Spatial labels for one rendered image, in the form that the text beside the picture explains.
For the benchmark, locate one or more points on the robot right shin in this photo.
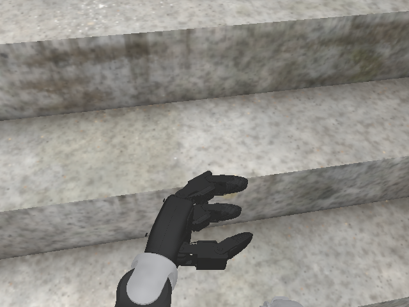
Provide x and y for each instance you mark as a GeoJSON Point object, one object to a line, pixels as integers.
{"type": "Point", "coordinates": [279, 297]}

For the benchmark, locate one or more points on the left robot hand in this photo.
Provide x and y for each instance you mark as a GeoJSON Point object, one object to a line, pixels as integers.
{"type": "Point", "coordinates": [171, 232]}

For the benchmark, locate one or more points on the left robot forearm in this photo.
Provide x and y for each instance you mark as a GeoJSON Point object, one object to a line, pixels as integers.
{"type": "Point", "coordinates": [149, 284]}

